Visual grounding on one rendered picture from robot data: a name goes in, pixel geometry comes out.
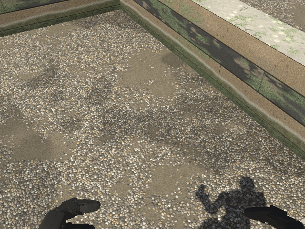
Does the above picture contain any left robot hand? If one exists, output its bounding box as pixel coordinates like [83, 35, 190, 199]
[38, 198, 101, 229]

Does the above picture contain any right robot hand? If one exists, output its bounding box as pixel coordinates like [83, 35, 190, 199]
[244, 205, 305, 229]

